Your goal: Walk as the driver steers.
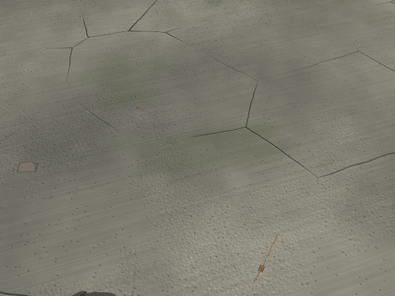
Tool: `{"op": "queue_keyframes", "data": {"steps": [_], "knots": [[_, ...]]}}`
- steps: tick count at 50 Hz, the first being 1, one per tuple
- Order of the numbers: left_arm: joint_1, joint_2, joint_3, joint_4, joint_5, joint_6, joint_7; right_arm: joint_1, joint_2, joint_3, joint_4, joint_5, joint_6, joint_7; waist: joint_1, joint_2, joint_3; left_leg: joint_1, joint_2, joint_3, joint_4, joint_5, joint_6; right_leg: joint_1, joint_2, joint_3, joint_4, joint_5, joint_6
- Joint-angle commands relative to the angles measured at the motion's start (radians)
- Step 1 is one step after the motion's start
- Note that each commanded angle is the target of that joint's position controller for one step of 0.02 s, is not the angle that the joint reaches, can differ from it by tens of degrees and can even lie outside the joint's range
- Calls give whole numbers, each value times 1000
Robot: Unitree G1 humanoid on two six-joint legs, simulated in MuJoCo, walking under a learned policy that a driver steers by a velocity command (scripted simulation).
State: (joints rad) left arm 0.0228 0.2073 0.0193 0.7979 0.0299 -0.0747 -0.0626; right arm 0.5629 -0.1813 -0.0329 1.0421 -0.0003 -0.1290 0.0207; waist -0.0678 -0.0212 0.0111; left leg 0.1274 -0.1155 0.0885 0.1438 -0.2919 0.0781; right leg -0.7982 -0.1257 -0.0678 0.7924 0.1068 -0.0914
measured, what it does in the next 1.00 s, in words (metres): walks ahead: right foot, then left foot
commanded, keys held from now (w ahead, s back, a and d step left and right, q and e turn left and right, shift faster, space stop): w+shift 0.80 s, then w+e+shift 0.16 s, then e+shift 0.04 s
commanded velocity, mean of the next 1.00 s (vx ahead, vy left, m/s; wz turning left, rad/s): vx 0.99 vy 0.00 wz -0.07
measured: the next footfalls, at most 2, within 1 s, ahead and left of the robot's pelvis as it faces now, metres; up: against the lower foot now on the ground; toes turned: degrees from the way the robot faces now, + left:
right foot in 0.14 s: +0.35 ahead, -0.07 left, +0.00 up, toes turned -4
left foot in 0.60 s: +0.81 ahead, +0.08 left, +0.00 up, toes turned +3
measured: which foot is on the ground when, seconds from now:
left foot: down 0.00-0.16, up 0.18-0.58, down 0.60-1.00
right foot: up 0.00-0.12, down 0.14-0.62, up 0.64-1.00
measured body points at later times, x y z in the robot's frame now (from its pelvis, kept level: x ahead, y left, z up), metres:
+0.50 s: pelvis +0.48 -0.01 +0.00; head +0.51 -0.01 +0.44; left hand +0.36 +0.22 -0.14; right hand +0.72 -0.21 -0.09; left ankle +0.72 +0.13 -0.68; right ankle +0.31 -0.07 -0.73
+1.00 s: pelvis +0.97 +0.02 -0.01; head +1.00 +0.02 +0.44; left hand +1.22 +0.21 -0.11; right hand +0.85 -0.21 -0.14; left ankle +0.77 +0.08 -0.73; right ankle +1.20 -0.09 -0.68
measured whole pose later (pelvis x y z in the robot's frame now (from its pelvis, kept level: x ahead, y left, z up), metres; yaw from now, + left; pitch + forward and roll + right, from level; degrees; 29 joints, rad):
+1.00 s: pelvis +0.97 +0.02 -0.01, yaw -5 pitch +1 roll +0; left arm -0.01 0.24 -0.01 0.78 0.02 -0.08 -0.06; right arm 0.53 -0.22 -0.02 1.02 0.00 -0.14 0.00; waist -0.08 -0.02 0.04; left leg 0.26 -0.10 0.15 0.09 -0.35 0.07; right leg -0.74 -0.03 -0.12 0.64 0.17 -0.14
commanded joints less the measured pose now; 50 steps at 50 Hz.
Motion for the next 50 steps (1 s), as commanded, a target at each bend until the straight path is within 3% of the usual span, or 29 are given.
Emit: {"op": "queue_keyframes", "data": {"steps": [1,4,6,7,8,9,10,11,12,14,16,19,21,22,24,26,28,29,30,31,32,33,34,35,38,41,44,47,50], "knots": [[-129,36,-8,-80,-15,-11,-2,-11,-140,-11,-53,6,-25,-14,36,41,164,-188,253,-67,-161,701,64,212,73,-73,-183,97,-26],[-71,90,9,-73,-12,-12,19,6,-203,-17,-41,-16,-7,-33,84,114,47,50,292,-42,60,1274,38,315,188,-113,-235,-67,-61],[241,161,41,13,-14,-11,44,-39,-251,-31,-40,-43,23,-53,235,164,-123,57,319,-39,459,1359,41,604,218,-67,-256,-196,-95],[434,201,63,70,-1,-7,61,-92,-248,-35,-53,-45,30,-53,329,150,-200,-92,287,-24,743,1166,48,837,158,-16,-280,-256,-120],[564,282,85,94,17,-2,76,-104,-139,-15,-87,-50,21,-40,321,-18,-288,-357,177,-35,1125,447,69,1059,-81,246,-211,-496,-132],[489,288,93,95,34,-4,59,50,-38,4,-119,35,3,-13,158,-310,-387,-773,15,-170,1424,-177,36,1289,-280,883,-448,-712,-284],[384,197,86,85,14,-8,44,-98,-139,-8,-137,21,0,-27,168,-86,-227,-881,113,-194,1388,-50,73,1167,-213,796,-536,-736,-232],[332,137,71,92,6,-19,39,-204,-150,-13,-165,14,-2,-24,153,6,-107,-873,146,-180,1322,37,74,999,-184,630,-555,-606,-208],[307,87,58,110,14,-27,34,-238,-124,-8,-171,1,3,-19,109,103,-31,-822,178,-183,1262,59,73,850,-136,517,-584,-493,-172],[326,47,40,145,5,-44,44,-230,-70,6,-182,-36,33,3,41,68,20,-743,223,-186,1184,62,48,670,-68,380,-619,-414,-132],[345,83,42,166,-19,-60,50,-264,-50,14,-211,-48,53,24,13,8,64,-795,256,-157,1122,75,15,608,-49,320,-684,-425,-128],[407,107,41,173,-24,-73,39,-485,-79,24,-298,-48,53,31,55,17,149,-861,267,-64,895,229,-14,562,14,184,-747,-165,-117],[448,86,32,180,-36,-81,37,-587,-79,35,-325,-38,43,41,88,46,168,-759,224,14,673,384,-10,540,72,92,-757,81,-73],[467,122,37,183,-39,-86,40,-618,-59,46,-344,-30,39,46,94,1,163,-679,211,25,573,449,3,536,44,96,-791,140,-68],[520,142,35,204,-44,-87,46,-668,-84,44,-351,-18,39,43,119,2,151,-659,166,61,474,505,27,690,23,70,-812,343,-48],[513,184,38,202,-31,-79,57,-649,-128,33,-351,-24,37,31,90,-46,97,-620,114,67,412,451,52,859,-9,44,-722,642,-37],[502,229,46,206,-6,-56,75,-501,-182,10,-317,-26,39,12,1,-109,-23,-471,49,52,410,304,75,959,-48,39,-481,912,-28],[469,249,53,203,7,-40,85,-313,-222,-11,-261,-23,41,-4,-91,-124,-120,-294,38,25,413,237,93,939,-61,39,-263,918,-30],[419,252,56,193,12,-28,89,-107,-256,-32,-195,-30,48,-22,-193,-107,-197,-96,78,-2,385,184,111,839,-33,20,19,772,-30],[420,157,40,167,18,-31,83,38,-335,-57,-167,-47,53,-40,-199,32,-292,120,294,-235,450,-64,133,606,59,26,421,195,-43],[590,34,14,132,-59,-49,54,-39,-363,-69,-171,-66,52,-22,-17,359,-408,347,524,-873,224,-264,272,201,234,137,757,-572,-8],[479,129,25,120,-47,-53,67,-139,-282,-67,-184,-43,51,-5,-31,163,-293,260,466,-855,129,-308,241,87,148,181,748,-475,-44],[356,143,29,91,-43,-55,67,-198,-211,-52,-177,-36,39,0,-19,58,-138,93,434,-672,113,-180,216,68,107,161,682,-381,-43],[313,120,23,81,-30,-52,63,-216,-158,-41,-158,-43,30,4,16,-36,-57,-55,393,-558,93,-54,192,105,76,161,618,-359,-41],[309,49,5,58,13,-10,29,-195,-105,-19,-109,-25,8,-8,105,24,24,-291,303,-384,13,-10,142,189,15,156,492,-355,-9],[151,64,-4,-10,11,5,11,-154,-137,-21,-93,-9,-11,-5,94,36,120,-349,259,-241,-73,141,116,80,-15,93,345,-243,21],[21,59,-18,-50,-13,-2,1,-112,-135,-16,-89,-5,-26,6,58,32,148,-365,184,-33,-86,522,24,156,46,17,82,-25,5],[-59,51,-30,-68,-31,-5,-5,-58,-158,-9,-76,3,-37,-7,30,56,115,-250,207,46,-119,807,-32,255,113,-71,-92,130,-36],[-12,89,-26,-47,6,-20,2,-25,-196,-5,-69,-4,-22,-49,72,96,80,-58,249,98,99,1327,-78,317,211,-156,-203,88,-66]]}}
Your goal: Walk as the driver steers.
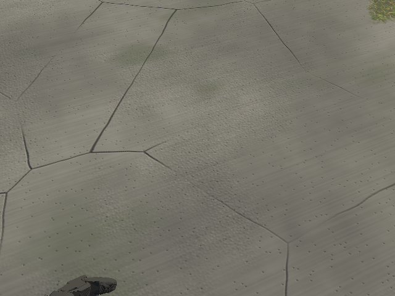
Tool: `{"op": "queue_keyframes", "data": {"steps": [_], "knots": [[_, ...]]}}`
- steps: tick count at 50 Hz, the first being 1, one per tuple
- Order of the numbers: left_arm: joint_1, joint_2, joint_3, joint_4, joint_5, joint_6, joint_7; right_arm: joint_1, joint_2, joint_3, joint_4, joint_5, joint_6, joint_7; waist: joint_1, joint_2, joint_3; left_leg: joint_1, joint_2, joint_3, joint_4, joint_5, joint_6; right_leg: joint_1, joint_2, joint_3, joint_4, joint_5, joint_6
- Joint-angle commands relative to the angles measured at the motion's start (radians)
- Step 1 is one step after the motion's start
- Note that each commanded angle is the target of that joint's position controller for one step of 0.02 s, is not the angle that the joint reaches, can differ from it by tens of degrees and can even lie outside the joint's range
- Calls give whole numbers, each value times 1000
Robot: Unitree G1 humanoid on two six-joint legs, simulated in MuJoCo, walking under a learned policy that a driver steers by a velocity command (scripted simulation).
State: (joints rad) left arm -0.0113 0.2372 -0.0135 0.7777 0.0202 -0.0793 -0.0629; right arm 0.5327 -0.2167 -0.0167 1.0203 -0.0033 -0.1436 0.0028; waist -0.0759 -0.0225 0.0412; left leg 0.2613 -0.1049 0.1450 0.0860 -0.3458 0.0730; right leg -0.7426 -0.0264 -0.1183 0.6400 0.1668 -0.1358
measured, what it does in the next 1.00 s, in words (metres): walks ahead: right foot, then left foot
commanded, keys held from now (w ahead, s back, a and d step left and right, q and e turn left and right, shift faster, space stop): e+shift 0.24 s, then q+shift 0.52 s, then w+q+shift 0.22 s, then w+shift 0.02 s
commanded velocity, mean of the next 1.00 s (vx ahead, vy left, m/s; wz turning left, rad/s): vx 0.29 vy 0.00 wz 0.17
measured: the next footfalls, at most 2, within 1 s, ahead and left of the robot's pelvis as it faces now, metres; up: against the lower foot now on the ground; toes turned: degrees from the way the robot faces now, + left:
right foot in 0.06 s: +0.29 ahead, -0.04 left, +0.00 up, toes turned -6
left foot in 0.48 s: +0.53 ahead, +0.07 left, +0.00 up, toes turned -16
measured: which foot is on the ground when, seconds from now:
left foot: down 0.00-0.08, up 0.10-0.46, down 0.48-0.88, up 0.90-1.00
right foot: up 0.00-0.04, down 0.06-0.50, up 0.52-0.86, down 0.88-1.00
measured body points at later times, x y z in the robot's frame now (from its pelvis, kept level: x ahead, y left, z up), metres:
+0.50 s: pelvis +0.34 +0.01 +0.00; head +0.36 +0.01 +0.45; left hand +0.52 +0.25 -0.11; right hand +0.46 -0.27 -0.09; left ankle +0.49 +0.08 -0.72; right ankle +0.26 -0.03 -0.72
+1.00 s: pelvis +0.44 -0.02 +0.02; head +0.45 -0.03 +0.47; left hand +0.48 +0.30 -0.07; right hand +0.67 -0.26 -0.05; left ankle +0.47 +0.11 -0.65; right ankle +0.46 -0.13 -0.72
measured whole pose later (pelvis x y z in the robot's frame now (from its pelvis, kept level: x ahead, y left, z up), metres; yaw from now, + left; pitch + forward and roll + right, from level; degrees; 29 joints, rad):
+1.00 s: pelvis +0.44 -0.02 +0.02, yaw +12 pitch +3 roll +0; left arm 0.27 0.31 0.08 0.73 0.03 -0.05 0.02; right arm 0.22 -0.33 -0.08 0.56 -0.02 0.03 0.01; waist 0.03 0.02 -0.05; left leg -0.64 -0.11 -0.12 1.04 -0.28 0.01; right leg -0.25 0.02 0.06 0.43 -0.23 -0.01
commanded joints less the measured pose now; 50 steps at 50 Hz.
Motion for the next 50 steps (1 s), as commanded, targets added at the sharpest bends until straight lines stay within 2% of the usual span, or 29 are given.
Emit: {"op": "queue_keyframes", "data": {"steps": [1,2,3,4,5,6,7,8,11,14,17,19,21,23,25,26,27,28,30,33,38,40,43,44,45,46,48,49,50], "knots": [[129,90,19,8,22,-18,6,-14,-190,-28,-59,-7,6,-50,130,108,-25,-179,246,47,330,1443,-91,383,163,-113,-75,-4,-22],[322,133,39,67,28,-19,7,-49,-212,-35,-71,-13,19,-65,212,114,-122,-219,254,41,594,1454,-108,573,191,-87,-88,-4,-37],[517,167,59,120,30,-18,16,-127,-243,-44,-94,-6,24,-69,311,140,-181,-330,252,36,900,1292,-120,753,124,23,-163,66,-85],[549,205,85,127,2,-8,37,-204,-220,-53,-134,-3,19,-54,311,-56,-206,-566,59,54,1315,304,-138,924,-9,175,-149,389,-121],[453,298,89,44,13,-22,27,-39,-56,11,-204,-21,-5,-28,172,-238,-474,-1016,-5,-256,1724,-318,-212,1394,-299,715,-11,700,-362],[410,289,116,6,16,-8,30,-117,-158,-8,-249,15,-21,-14,225,-23,-638,-1036,37,-389,1736,-224,-179,1378,-340,829,-148,392,-409],[319,259,115,-29,-10,-8,34,-207,-192,-17,-301,31,-23,-11,165,77,-423,-1073,71,-364,1605,-171,-136,1166,-270,765,-243,185,-357],[215,198,100,-48,-40,-7,34,-238,-185,-24,-306,15,-16,-14,78,208,-236,-1049,111,-312,1493,-131,-111,904,-205,673,-318,99,-293],[135,160,86,-102,-36,2,37,-238,-182,-39,-335,-16,33,-25,-9,153,-20,-835,145,-256,1195,-99,-138,369,-56,485,-379,238,-223],[175,186,100,-102,-34,25,71,-272,-103,-18,-361,-17,43,-49,16,66,-115,-692,105,-165,828,120,-169,291,43,307,-282,457,-146],[297,123,81,-57,-45,46,96,-358,-82,-3,-369,-6,49,-37,110,-31,-219,-657,101,-162,630,436,-153,436,31,268,-230,336,-56],[319,93,66,-38,-30,46,103,-426,-101,-3,-387,-5,47,-18,142,-65,-182,-689,116,-181,548,489,-115,501,-12,288,-220,221,-31],[292,135,74,-41,-8,44,105,-470,-160,-24,-418,-3,39,-1,142,-79,-140,-758,116,-188,526,380,-66,573,-73,319,-166,232,-14],[268,167,86,-51,-10,53,112,-444,-200,-43,-434,-2,31,18,115,-73,-131,-795,104,-177,480,276,-18,645,-102,327,-61,310,-4],[202,168,86,-99,-1,53,122,-246,-245,-65,-402,-11,23,22,24,5,-220,-516,164,-320,391,667,90,517,19,240,237,232,55],[267,145,78,-128,10,52,117,-210,-315,-85,-413,-32,34,18,50,263,-277,-264,371,-661,352,996,281,230,193,162,585,-427,165],[306,149,72,-135,9,51,95,-216,-282,-83,-431,-36,54,6,62,324,-369,-139,445,-912,275,824,340,67,215,257,725,-786,167],[283,176,79,-124,-10,59,82,-265,-228,-73,-458,-18,72,-8,64,184,-314,-194,422,-855,291,603,281,19,157,317,801,-734,164],[176,138,72,-148,1,88,83,-318,-205,-63,-494,12,109,-20,69,-5,-173,-423,312,-720,247,352,181,23,123,282,721,-630,168],[159,95,69,-159,-9,94,87,-358,-217,-75,-514,12,145,-30,103,73,-129,-567,164,-612,202,177,105,155,129,229,387,-549,170],[129,103,79,-135,-28,71,96,-303,-253,-108,-502,20,174,-56,70,188,-194,-499,159,-673,217,161,89,270,152,260,108,-485,188],[138,125,88,-130,-35,59,87,-323,-260,-114,-515,29,182,-58,76,215,-214,-551,142,-716,173,-194,76,366,151,250,11,-484,177],[284,157,111,-86,-44,33,72,-400,-240,-109,-547,34,185,-50,168,270,-160,-795,89,-726,163,-343,7,680,115,221,-208,-461,135],[366,203,129,-55,-39,28,77,-408,-186,-95,-557,43,182,-44,198,185,-158,-944,9,-611,307,-330,-68,862,12,246,-327,-457,106],[347,257,141,-73,-28,24,81,-321,-90,-70,-546,57,178,-38,141,-120,-220,-1088,-66,-431,659,-313,-52,967,-275,571,-334,-707,28],[258,270,139,-109,17,11,73,-364,-146,-77,-590,49,151,-30,113,-248,-119,-1245,6,-392,852,-115,-45,827,-369,801,-436,-887,-32],[170,189,121,-146,-18,-5,92,-345,-219,-90,-561,21,140,-15,82,-172,-50,-1259,99,-303,1044,38,-65,734,-319,653,-447,-881,-5],[200,188,107,-132,33,16,84,-408,-231,-94,-552,-82,157,30,102,-14,-36,-1173,66,-266,1117,110,-72,601,-267,552,-475,-857,13],[222,209,108,-123,35,20,81,-370,-189,-84,-549,-79,166,56,85,-31,-16,-1143,63,-250,1172,145,-77,551,-222,480,-482,-824,24]]}}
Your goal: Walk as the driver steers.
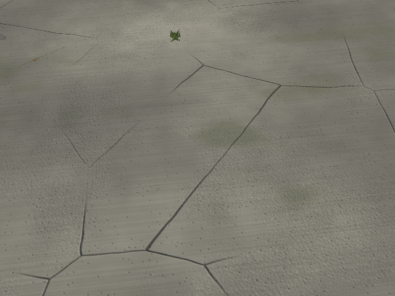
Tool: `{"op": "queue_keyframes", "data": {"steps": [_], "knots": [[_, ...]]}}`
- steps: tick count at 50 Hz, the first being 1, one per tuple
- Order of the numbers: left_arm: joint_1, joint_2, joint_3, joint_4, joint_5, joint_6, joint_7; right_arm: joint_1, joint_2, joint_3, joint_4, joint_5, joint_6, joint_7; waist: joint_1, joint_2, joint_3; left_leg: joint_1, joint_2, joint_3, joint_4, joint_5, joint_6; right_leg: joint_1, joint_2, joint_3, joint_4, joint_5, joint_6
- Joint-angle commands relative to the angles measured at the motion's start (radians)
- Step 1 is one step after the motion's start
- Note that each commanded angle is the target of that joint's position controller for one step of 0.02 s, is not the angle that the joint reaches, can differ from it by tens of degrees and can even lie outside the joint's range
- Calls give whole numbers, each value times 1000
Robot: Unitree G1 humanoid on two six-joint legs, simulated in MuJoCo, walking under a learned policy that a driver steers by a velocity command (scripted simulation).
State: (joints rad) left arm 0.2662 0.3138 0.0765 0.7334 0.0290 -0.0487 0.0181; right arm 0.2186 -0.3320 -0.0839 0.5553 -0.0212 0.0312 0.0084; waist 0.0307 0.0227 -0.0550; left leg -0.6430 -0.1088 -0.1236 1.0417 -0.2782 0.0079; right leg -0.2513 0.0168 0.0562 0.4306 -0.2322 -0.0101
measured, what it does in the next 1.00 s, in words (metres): walks ahead, turning right: left foot, then right foot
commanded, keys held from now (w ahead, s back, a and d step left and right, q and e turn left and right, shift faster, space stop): w+shift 0.02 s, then w+e+shift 0.84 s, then w+q+shift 0.14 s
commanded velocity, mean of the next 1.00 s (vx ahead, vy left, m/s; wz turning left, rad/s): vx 0.91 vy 0.00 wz -0.47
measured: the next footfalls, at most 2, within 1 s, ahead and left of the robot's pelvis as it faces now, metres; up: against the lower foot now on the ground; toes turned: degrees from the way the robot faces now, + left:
left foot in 0.30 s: +0.20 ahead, +0.19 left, +0.00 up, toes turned +0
right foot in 0.74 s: +0.61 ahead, -0.07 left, +0.00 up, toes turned -24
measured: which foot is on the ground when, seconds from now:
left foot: up 0.00-0.28, down 0.30-0.72, up 0.74-1.00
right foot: down 0.00-0.30, up 0.32-0.72, down 0.74-1.00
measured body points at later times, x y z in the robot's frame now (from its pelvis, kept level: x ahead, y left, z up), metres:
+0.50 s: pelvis +0.26 +0.06 -0.01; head +0.27 +0.07 +0.44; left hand +0.40 +0.33 -0.13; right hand +0.27 -0.22 -0.12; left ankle +0.16 +0.19 -0.74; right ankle +0.26 -0.05 -0.65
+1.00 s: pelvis +0.66 -0.09 -0.01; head +0.69 -0.10 +0.44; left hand +0.80 +0.17 -0.13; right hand +0.74 -0.39 -0.08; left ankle +0.91 -0.01 -0.67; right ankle +0.57 -0.05 -0.74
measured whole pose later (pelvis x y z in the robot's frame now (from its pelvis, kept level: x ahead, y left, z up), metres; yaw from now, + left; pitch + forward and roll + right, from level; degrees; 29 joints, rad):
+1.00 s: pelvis +0.66 -0.09 -0.01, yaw -31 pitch +1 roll -1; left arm 0.45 0.30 0.05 0.83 0.00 -0.08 -0.02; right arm 0.08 -0.25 0.02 0.61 -0.05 -0.05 0.03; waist 0.05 0.02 0.04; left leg -0.76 0.17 -0.03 0.90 -0.07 -0.01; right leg -0.01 0.22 0.08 0.30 -0.26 -0.19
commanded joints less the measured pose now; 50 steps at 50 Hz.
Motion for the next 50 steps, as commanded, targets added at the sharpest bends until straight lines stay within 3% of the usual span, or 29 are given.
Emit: {"op": "queue_keyframes", "data": {"steps": [1,3,5,7,10,12,13,14,15,16,17,18,20,22,25,30,32,34,35,36,37,38,39,40,41,43,44,47,50], "knots": [[-31,138,18,-69,22,-15,-7,-29,-55,-7,-75,-48,-6,66,-26,-100,81,-225,75,21,248,105,-14,38,-241,257,-280,-402,-93],[36,122,12,-44,17,-31,-25,-12,-35,7,-56,-32,-12,68,-15,-116,99,-191,60,-21,209,156,-15,3,-221,231,-296,-389,-103],[95,138,16,-21,3,-39,-30,-68,-60,6,-64,-28,-19,65,7,-135,121,-199,55,-33,107,160,-26,46,-230,223,-312,-380,-134],[110,150,21,-6,-12,-35,-33,-123,-75,13,-67,-32,-25,72,11,-168,127,-136,121,78,-98,159,-40,77,-216,193,-331,-331,-146],[138,175,30,2,-4,-27,-36,-236,-40,35,-88,-4,-47,79,65,-222,149,124,121,166,-386,48,-40,-8,-200,170,-343,-261,-147],[158,191,38,23,0,-18,-38,-208,-50,32,-79,1,-57,63,52,-225,165,255,90,179,-502,-46,-18,-9,-227,198,-305,-213,-169],[147,183,36,30,-2,-14,-38,-121,-57,27,-54,0,-70,44,-2,-198,151,374,82,178,-584,-5,-2,-28,-225,196,-229,-122,-170],[136,146,26,34,-5,-20,-40,50,-91,9,2,-9,-89,22,-92,-119,62,637,83,152,-593,26,11,-112,-168,136,-14,75,-156],[100,93,10,8,-15,-34,-44,259,-161,-12,35,-34,-105,2,-214,19,-103,922,263,-29,-621,-178,24,-280,-72,51,330,15,-135],[53,-20,-18,-77,-48,-52,-44,382,-305,-41,57,-55,-102,-14,-240,342,-201,1102,537,-481,-776,-551,72,-605,40,-30,679,-321,-105],[4,45,-7,-72,-39,-41,-36,317,-242,-29,49,-47,-104,-19,-212,163,-130,940,556,-592,-809,-580,107,-662,1,64,821,-214,-122],[-34,61,1,-68,-31,-32,-45,229,-157,-3,51,-45,-105,-17,-157,83,-26,845,503,-415,-780,-450,95,-668,-51,60,838,-124,-120],[-9,49,1,-24,-13,-10,-69,164,-53,27,65,-31,-104,-10,-99,75,56,699,395,-137,-812,-150,48,-584,-109,27,789,-47,-89],[-17,24,-6,-36,4,18,-89,162,-50,28,94,-11,-114,-18,-68,159,95,644,389,-66,-874,-92,72,-608,-126,0,826,-9,-62],[-123,7,-14,-74,0,33,-104,191,-17,34,146,-9,-136,-10,-51,89,167,647,380,94,-910,143,74,-699,-122,-4,833,76,-64],[-287,-4,-43,-147,1,35,-129,170,-39,29,215,-9,-149,-21,-24,31,241,574,313,365,-977,523,36,-506,-86,-183,477,202,-128],[-277,1,-46,-149,-7,38,-125,198,-99,18,234,-8,-149,-31,-2,46,180,632,328,401,-873,1073,23,-327,-1,-268,397,194,-175],[-63,61,-25,-99,-18,37,-106,163,-182,-5,226,-19,-121,-43,127,105,33,703,364,396,-558,1422,21,-111,70,-269,391,86,-209],[149,109,0,-41,-18,36,-91,114,-210,-15,207,-23,-104,-45,226,114,-79,648,381,370,-298,1434,37,115,96,-231,378,23,-233],[313,169,33,22,-12,35,-69,95,-198,-14,196,-24,-98,-38,281,51,-154,487,336,362,26,1153,29,385,104,-150,271,-5,-253],[210,237,58,22,-26,47,-47,92,-51,22,169,-33,-105,-13,157,-219,-54,167,134,346,414,-10,-1,461,-40,115,197,-89,-284],[142,338,70,-39,2,57,-48,160,-33,38,49,-4,-124,-6,50,-326,-235,-175,44,138,672,-221,-33,713,-256,711,-13,-159,-482],[165,292,74,-49,-7,59,-36,44,-96,38,38,-19,-151,-7,111,-105,-216,-244,106,28,624,-108,-16,669,-262,783,-146,-251,-455],[154,248,63,-21,-9,51,-24,24,-92,44,39,-14,-162,-7,63,-28,-57,-234,146,29,522,-66,-11,500,-245,721,-186,-214,-410],[131,214,54,-7,-11,35,-19,2,-76,51,44,-27,-159,-11,12,55,26,-168,190,33,413,-57,-15,335,-203,624,-191,-116,-371],[72,162,29,-14,-21,5,-16,35,-60,61,63,-63,-116,-13,-67,77,106,-23,229,38,304,-83,-36,73,-103,441,-172,103,-340],[64,145,20,-14,-21,-8,-17,73,-43,64,67,-61,-93,-8,-96,47,82,6,246,52,236,-107,-49,31,-103,396,-198,65,-343],[114,101,3,16,-23,-45,-29,-81,-4,84,29,-42,-80,13,-46,24,176,12,270,144,-21,102,-44,-74,-39,234,-292,264,-280],[171,107,2,42,-37,-68,-44,-198,27,95,16,-8,-87,29,27,7,169,77,225,212,-302,418,15,4,-7,97,-339,487,-167]]}}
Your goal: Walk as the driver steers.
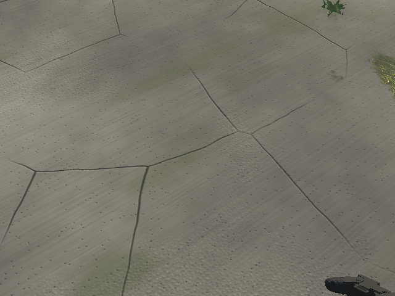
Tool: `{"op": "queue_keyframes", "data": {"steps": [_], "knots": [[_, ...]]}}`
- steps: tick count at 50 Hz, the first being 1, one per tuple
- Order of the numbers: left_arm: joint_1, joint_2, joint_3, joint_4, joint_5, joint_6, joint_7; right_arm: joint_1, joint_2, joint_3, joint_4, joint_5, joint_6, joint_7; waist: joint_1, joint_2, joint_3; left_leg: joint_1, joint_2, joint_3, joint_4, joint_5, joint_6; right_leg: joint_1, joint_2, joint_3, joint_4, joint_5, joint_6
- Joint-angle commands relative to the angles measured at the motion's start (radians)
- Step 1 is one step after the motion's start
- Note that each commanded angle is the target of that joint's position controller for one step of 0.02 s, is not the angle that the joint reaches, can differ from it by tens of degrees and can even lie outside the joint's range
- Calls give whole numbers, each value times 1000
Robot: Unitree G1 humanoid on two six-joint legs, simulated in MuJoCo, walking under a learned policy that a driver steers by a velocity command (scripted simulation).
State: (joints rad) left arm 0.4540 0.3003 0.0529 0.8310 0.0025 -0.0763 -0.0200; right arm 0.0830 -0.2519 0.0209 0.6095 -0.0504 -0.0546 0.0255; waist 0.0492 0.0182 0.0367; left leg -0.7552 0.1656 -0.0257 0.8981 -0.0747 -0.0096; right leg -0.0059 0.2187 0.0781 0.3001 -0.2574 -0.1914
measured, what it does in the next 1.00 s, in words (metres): walks ahead, turning left: left foot, then right foot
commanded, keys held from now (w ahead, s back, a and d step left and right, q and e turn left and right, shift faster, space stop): w+q+shift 0.66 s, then q+shift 0.20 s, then e+shift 0.14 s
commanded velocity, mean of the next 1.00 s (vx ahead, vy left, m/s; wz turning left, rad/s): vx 0.84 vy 0.00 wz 0.66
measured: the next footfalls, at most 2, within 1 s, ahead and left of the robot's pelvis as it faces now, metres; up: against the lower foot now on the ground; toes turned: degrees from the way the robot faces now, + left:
left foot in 0.20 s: +0.40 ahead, +0.11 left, +0.00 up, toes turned +8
right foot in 0.60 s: +0.85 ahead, +0.01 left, +0.00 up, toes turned +28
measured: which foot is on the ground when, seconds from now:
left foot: up 0.00-0.18, down 0.20-0.62, up 0.64-0.96, down 0.98-1.00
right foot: down 0.00-0.20, up 0.22-0.58, down 0.60-0.98, up 1.00-1.00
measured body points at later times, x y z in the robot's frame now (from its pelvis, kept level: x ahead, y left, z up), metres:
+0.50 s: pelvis +0.49 +0.08 +0.01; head +0.52 +0.08 +0.45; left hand +0.70 +0.33 -0.04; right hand +0.50 -0.21 -0.12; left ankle +0.36 +0.10 -0.73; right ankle +0.75 -0.05 -0.67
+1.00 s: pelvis +0.90 +0.21 -0.03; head +0.92 +0.25 +0.42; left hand +0.70 +0.45 -0.14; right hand +1.25 +0.19 -0.08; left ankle +0.97 +0.35 -0.74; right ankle +0.83 -0.01 -0.70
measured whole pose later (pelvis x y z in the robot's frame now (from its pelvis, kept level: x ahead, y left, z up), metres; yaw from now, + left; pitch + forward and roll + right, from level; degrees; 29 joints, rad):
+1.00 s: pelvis +0.90 +0.21 -0.03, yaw +42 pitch +1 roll -3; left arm 0.35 0.34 0.06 0.82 -0.04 -0.09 0.03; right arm 0.01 -0.34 -0.05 0.60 -0.02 -0.04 0.05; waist 0.08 0.04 0.09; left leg -0.54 -0.04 0.03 0.58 -0.01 0.11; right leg -0.04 -0.05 -0.17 0.79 -0.52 0.03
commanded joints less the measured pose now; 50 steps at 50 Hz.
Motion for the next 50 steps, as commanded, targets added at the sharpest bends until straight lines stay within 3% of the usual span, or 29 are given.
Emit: {"op": "queue_keyframes", "data": {"steps": [1,3,6,8,9,10,11,12,14,15,18,21,26,28,29,30,31,32,33,34,35,39,40,41,44,46,48,49,50], "knots": [[16,122,23,-42,-12,-50,-5,-100,-46,-7,-46,32,-6,16,34,-15,80,215,-57,132,-222,281,56,-204,-243,71,-235,591,29],[44,134,20,-11,-2,-55,5,-136,-72,-16,-38,40,-10,18,47,-19,75,206,-100,150,-312,316,96,-42,-272,15,-263,714,61],[42,186,24,4,22,-47,38,-70,-127,-37,-3,38,-15,18,-8,-102,-6,273,-220,178,-335,161,138,162,-338,-64,-100,1276,119],[-12,200,29,0,63,-19,63,193,-194,-69,85,41,-7,7,-148,-138,-130,489,-291,177,-315,51,163,200,-368,-89,223,1480,147],[-104,218,35,-24,72,-4,71,437,-226,-90,166,44,-1,-1,-277,-127,-203,703,-275,157,-347,33,191,97,-355,-130,534,1453,160],[-198,185,27,-59,67,-9,70,636,-278,-118,216,38,11,-14,-378,-9,-250,952,-168,-1,-291,-118,262,-185,-255,-150,1022,918,163],[-64,41,-9,-119,6,-33,36,518,-348,-135,217,13,18,-11,-155,384,-306,1262,111,-686,-429,-224,490,-744,-55,-66,1393,-235,245],[-140,100,-23,-136,29,-51,40,416,-267,-135,169,30,21,-3,-196,94,-307,1196,118,-821,-579,-366,490,-832,-129,61,1370,-138,201],[-242,109,-36,-170,43,-69,22,362,-170,-112,188,35,19,-8,-111,-120,-90,841,65,-640,-671,-383,396,-765,-237,61,1149,-28,170],[-272,95,-42,-191,63,-56,17,352,-165,-106,195,35,10,-16,-75,-137,-23,694,17,-563,-688,-316,370,-722,-259,53,1095,-46,179],[-281,55,-67,-229,87,2,6,321,-185,-103,198,42,-19,-12,-1,-75,70,410,-97,-412,-757,-258,347,-644,-308,-10,886,-72,213],[-468,41,-86,-309,52,-3,-13,317,-202,-119,182,49,-34,-8,-49,-18,120,250,-162,-328,-815,-106,306,-493,-313,-68,526,188,244],[-545,53,-79,-328,31,-12,-6,401,-240,-143,197,62,-26,-8,-138,33,24,533,-145,-341,-692,276,219,-381,-241,-80,254,365,219],[-454,105,-54,-301,32,-20,11,401,-266,-150,197,53,-22,-20,-95,36,-65,639,-140,-345,-501,518,176,-249,-194,-77,196,228,203],[-306,142,-34,-264,28,-27,24,372,-298,-156,192,47,-23,-18,-9,32,-163,627,-159,-327,-305,566,154,-77,-193,-75,193,159,190],[-99,195,-7,-222,37,-33,44,320,-280,-152,176,43,-33,-14,102,28,-268,482,-194,-309,-51,438,139,178,-286,-4,244,50,166],[91,273,24,-198,75,-33,63,319,-127,-114,136,55,-46,-19,140,-166,-424,262,-262,-208,303,-117,138,437,-576,314,204,-333,119],[15,335,42,-193,73,-19,51,398,-84,-86,70,90,-39,-16,36,-446,-534,46,-287,-115,516,-430,122,499,-755,827,3,-466,27],[-82,213,31,-208,63,-11,46,300,-161,-94,102,61,-16,-27,46,-245,-353,-55,-189,-89,548,-313,133,369,-681,712,-12,-544,35],[-132,122,8,-203,58,-11,43,209,-173,-99,99,42,-6,-21,51,-124,-191,-60,-156,-62,489,-244,117,227,-631,484,8,-252,51],[-117,90,-1,-177,64,-12,40,155,-161,-101,100,28,4,-14,44,-52,-105,-33,-136,-49,454,-250,99,136,-592,314,41,193,67],[-95,36,-15,-91,11,-37,26,91,-83,-89,22,16,60,11,-42,-154,-29,-38,-115,-7,324,-293,63,6,-524,-4,40,762,110],[-304,64,10,-156,-31,-33,44,121,-78,-92,1,137,48,5,-96,-201,5,-19,-77,-23,223,-226,48,-58,-482,-73,-4,646,114],[-393,80,11,-182,-37,-31,58,87,-96,-84,-8,136,40,8,-103,-190,31,46,-79,10,84,-132,29,-156,-475,-129,-54,604,117],[-333,163,40,-154,-28,-32,81,106,-93,-87,2,65,23,39,-102,-112,-43,397,-178,109,-211,150,26,-242,-398,-257,10,695,139],[-277,217,53,-132,-52,-46,73,148,-129,-101,-2,48,20,51,-137,-108,-92,556,-239,100,-253,129,79,-222,-423,-228,114,865,124],[-271,208,43,-120,-68,-43,55,280,-184,-128,32,37,24,31,-237,-61,-152,767,-230,35,-364,262,150,-234,-411,-222,360,799,139],[-223,154,22,-115,-44,-37,47,286,-232,-131,42,24,24,9,-227,98,-171,882,-126,-65,-403,634,196,-327,-322,-226,670,242,181],[-19,58,-18,-98,-7,-24,29,193,-271,-104,-17,-25,18,-18,-91,334,-382,1119,239,-429,-260,1328,405,-511,-218,-136,1110,-498,236]]}}
Keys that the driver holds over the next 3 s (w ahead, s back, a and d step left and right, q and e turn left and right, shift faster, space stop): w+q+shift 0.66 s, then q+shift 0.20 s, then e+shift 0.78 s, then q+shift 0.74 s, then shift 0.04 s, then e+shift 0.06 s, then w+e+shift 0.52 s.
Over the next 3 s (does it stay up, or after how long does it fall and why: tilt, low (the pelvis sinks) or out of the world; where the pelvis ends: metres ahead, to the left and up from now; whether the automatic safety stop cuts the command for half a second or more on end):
stays up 1.22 0.35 -0.02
